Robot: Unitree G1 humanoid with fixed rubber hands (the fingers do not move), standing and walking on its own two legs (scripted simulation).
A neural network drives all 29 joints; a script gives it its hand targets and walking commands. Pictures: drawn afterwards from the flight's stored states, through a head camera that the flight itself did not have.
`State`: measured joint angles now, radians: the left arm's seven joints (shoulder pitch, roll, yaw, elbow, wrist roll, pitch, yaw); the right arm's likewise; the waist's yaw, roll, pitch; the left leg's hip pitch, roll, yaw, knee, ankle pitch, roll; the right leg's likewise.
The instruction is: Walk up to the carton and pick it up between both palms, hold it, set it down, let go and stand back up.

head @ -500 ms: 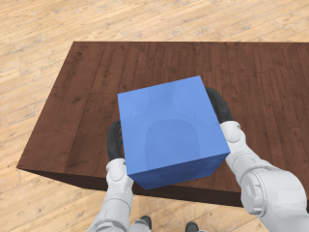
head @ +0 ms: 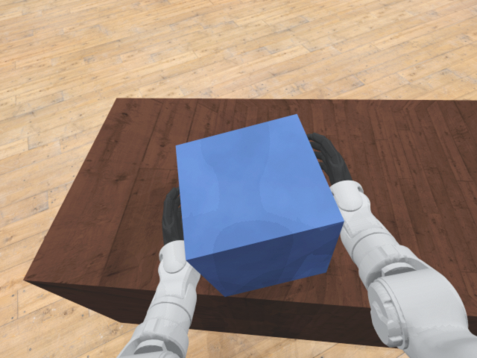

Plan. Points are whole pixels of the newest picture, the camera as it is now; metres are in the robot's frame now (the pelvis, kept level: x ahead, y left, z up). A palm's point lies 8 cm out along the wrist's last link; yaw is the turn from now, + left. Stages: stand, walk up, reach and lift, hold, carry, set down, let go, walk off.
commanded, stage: reach and lift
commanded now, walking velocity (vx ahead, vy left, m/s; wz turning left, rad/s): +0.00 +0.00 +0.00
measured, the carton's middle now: (257, 214) +0.38 +0.04 -0.01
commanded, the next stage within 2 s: hold in 1.82 s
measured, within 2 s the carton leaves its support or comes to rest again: neither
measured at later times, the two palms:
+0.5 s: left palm (166, 201) +0.34 +0.18 +0.09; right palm (363, 139) +0.42 -0.10 +0.16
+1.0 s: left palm (143, 176) +0.35 +0.20 +0.14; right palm (362, 129) +0.40 -0.09 +0.20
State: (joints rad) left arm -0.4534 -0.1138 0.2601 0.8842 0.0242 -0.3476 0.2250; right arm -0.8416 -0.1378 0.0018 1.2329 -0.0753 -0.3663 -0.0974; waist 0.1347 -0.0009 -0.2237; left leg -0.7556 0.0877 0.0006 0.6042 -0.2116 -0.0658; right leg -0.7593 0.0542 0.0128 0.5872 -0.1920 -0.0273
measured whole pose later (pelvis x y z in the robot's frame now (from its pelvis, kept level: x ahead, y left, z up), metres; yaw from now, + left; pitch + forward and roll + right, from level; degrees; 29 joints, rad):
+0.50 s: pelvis +0.00 +0.00 +0.02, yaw +1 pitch +6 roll +0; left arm -0.55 -0.05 0.21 0.83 0.01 0.10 0.18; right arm -0.92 -0.12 -0.12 1.19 0.01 0.05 -0.11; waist 0.10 0.00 -0.21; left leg -0.41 0.06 0.00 0.48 -0.18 -0.06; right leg -0.43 0.03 0.01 0.52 -0.20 -0.02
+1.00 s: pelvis +0.00 +0.03 +0.02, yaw +2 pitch +1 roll +0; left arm -0.57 0.00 0.21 0.69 0.02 0.33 0.13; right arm -0.88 -0.09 -0.08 1.07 0.08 0.19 -0.18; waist 0.03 0.00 -0.20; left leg -0.27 0.02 0.00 0.43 -0.18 -0.03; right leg -0.27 -0.01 0.01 0.42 -0.18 0.01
